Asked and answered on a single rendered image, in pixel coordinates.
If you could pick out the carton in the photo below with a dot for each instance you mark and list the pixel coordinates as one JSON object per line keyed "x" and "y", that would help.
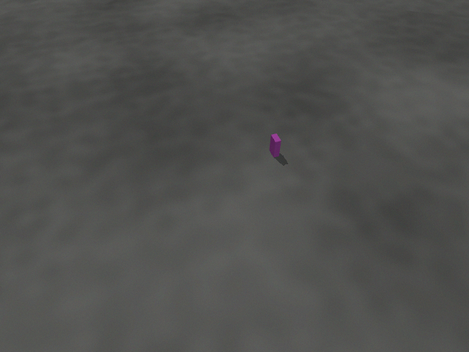
{"x": 275, "y": 144}

